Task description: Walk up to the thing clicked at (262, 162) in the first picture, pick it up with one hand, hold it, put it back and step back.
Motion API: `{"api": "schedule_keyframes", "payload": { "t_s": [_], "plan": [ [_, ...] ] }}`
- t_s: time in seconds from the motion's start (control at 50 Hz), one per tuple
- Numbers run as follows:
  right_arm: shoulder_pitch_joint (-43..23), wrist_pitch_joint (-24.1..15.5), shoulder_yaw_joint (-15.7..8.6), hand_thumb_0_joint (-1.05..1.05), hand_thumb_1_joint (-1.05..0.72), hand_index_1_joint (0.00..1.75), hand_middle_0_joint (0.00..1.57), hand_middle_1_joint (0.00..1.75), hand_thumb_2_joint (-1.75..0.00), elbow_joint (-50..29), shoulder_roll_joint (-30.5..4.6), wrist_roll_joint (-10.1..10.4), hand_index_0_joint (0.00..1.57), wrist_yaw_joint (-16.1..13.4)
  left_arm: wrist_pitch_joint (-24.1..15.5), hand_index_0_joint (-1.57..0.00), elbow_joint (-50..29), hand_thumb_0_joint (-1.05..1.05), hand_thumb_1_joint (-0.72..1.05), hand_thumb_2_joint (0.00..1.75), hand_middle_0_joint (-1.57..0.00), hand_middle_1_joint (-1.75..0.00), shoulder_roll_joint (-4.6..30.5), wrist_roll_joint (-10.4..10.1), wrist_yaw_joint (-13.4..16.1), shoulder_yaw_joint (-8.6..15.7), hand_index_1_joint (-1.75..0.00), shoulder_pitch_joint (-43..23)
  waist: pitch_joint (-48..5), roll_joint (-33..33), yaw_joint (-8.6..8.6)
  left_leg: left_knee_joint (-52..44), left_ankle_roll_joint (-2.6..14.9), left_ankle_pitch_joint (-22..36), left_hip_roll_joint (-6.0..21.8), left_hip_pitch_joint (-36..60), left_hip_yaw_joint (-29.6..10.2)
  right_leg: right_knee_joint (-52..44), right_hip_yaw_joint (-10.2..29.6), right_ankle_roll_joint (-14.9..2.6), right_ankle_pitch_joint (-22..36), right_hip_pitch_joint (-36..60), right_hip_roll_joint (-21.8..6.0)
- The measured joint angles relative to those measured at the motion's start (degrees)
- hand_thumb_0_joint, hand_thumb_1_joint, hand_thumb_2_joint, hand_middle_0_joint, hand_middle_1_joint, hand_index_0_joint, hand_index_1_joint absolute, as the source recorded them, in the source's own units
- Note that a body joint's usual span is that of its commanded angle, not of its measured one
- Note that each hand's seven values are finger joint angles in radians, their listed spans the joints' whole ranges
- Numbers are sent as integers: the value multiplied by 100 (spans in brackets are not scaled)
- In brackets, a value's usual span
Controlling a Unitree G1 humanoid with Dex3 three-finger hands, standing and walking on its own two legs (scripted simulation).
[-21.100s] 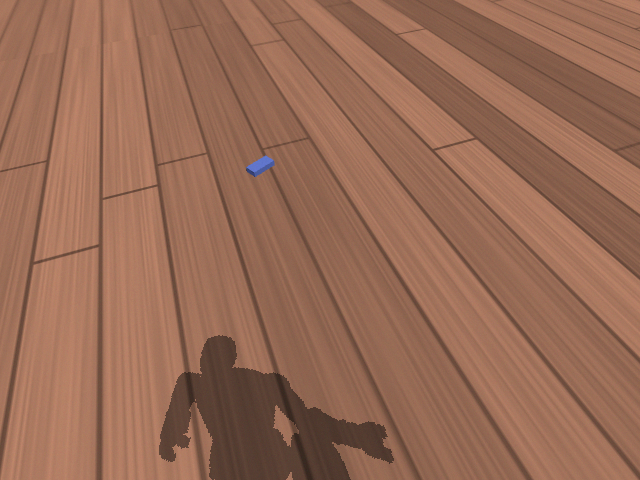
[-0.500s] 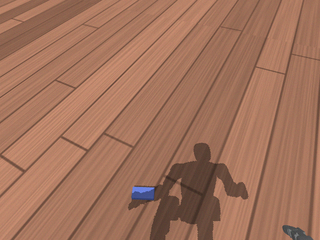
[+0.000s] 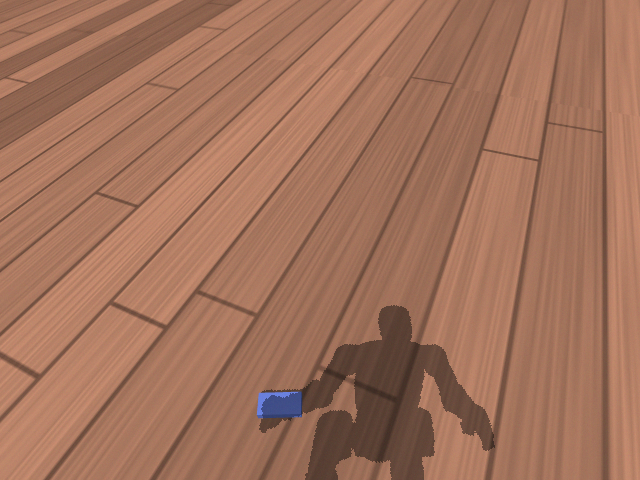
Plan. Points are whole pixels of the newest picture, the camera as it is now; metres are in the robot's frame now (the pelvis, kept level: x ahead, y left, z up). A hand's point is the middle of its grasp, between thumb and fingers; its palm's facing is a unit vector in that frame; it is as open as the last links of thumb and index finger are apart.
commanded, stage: walk up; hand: left
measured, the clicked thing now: (280, 404) +0.50 +0.20 -0.76
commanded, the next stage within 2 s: none
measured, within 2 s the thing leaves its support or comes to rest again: neither
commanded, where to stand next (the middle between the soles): +0.11 +0.00 m, yaw -1 degrees
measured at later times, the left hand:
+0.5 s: hand out of the picture +0.11 +0.25 -0.14, palm faces -0.06 -0.93 -0.35, open 7.4 cm
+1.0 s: hand (152, 468) +0.20 +0.29 -0.17, palm faces -0.01 -0.92 -0.39, open 7.4 cm
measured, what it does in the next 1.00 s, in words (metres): steps on the spot: left foot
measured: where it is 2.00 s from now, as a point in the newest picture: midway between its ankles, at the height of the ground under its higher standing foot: outside the picture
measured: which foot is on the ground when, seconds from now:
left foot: down 0.00-0.58, up 0.60-0.92, down 0.94-1.00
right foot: down 0.00-0.94, up 0.96-1.00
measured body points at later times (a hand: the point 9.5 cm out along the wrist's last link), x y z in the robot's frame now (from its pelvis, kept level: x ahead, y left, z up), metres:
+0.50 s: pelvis +0.03 -0.01 +0.00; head +0.03 -0.01 +0.45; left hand +0.11 +0.30 -0.12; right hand +0.09 -0.32 -0.13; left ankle -0.02 +0.13 -0.74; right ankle +0.06 -0.13 -0.72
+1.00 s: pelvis +0.06 +0.02 -0.03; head +0.13 +0.03 +0.41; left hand +0.20 +0.34 -0.15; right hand +0.15 -0.30 -0.14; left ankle +0.11 +0.14 -0.74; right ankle +0.08 -0.13 -0.71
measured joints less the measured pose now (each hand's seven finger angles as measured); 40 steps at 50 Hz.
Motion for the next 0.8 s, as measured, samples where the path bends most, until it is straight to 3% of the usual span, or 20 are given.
{"api": "schedule_keyframes", "payload": {
  "t_s": [0.36,0.46,0.52,0.54,0.58,0.6,0.64,0.68,0.8],
  "plan": [
    [-292,-101,-8,0,-91,30,20,30,-90,308,-49,10,20,-8,-63,-20,459,0,91,89,-21,-30,-108,-4,38,15,-30,-117,-178,-14,82,-764,-28,338,11,306,48,-690,32,9,305,263,15],
    [45,-197,-157,0,-90,30,20,30,-90,26,-44,-86,20,87,-15,-20,280,0,91,89,-21,-30,11,111,-92,96,-30,186,-316,-51,34,-645,141,103,9,414,125,495,-35,-169,-963,-104,3],
    [301,-235,-223,0,-90,30,21,30,-90,-133,-59,-128,20,102,-54,-20,137,0,91,89,-21,-30,163,118,-134,160,-30,347,-255,-104,-17,-598,86,-47,17,541,152,756,-187,-217,-1149,-247,-123],
    [369,-216,-233,0,-90,30,21,30,-90,-169,-94,-129,20,115,-103,-20,87,0,91,89,-21,-30,197,118,-141,181,-30,388,-205,-90,-12,-493,38,-140,43,557,159,520,-245,-237,-993,-186,-159],
    [454,-118,-235,0,-90,30,21,30,-90,-212,-193,-83,20,104,-224,-20,40,0,91,89,-21,-30,203,130,-91,227,-30,437,-71,72,-24,30,-19,-453,214,465,96,234,-376,-170,-112,-2,-63],
    [474,-45,-232,0,-90,30,21,30,-90,-219,-228,-52,20,76,-267,-20,15,0,91,89,-21,-30,174,139,-47,238,-30,456,-42,169,-32,476,35,-652,244,288,-44,269,-439,-163,-160,24,3],
    [475,79,-229,0,-91,30,20,30,-90,-241,-254,-25,20,25,-303,-20,-95,0,91,89,-21,-30,129,143,8,217,-30,511,-2,213,12,1459,133,-1143,32,-171,-337,275,-442,-187,-335,60,13],
    [454,136,-233,1,-91,30,20,30,-90,-302,-300,-5,20,1,-322,-20,-229,0,91,89,-21,-30,68,106,68,171,-30,552,80,268,44,2201,182,-1271,-139,-615,-519,147,-447,-191,-354,166,-2],
    [222,252,-270,0,-91,30,20,30,-90,-536,-360,40,20,-36,-239,-20,-526,0,90,89,-21,-30,-13,31,240,83,-30,476,335,369,75,2385,90,-865,-157,-1391,-776,136,-466,-106,-414,238,-68]
  ]
}}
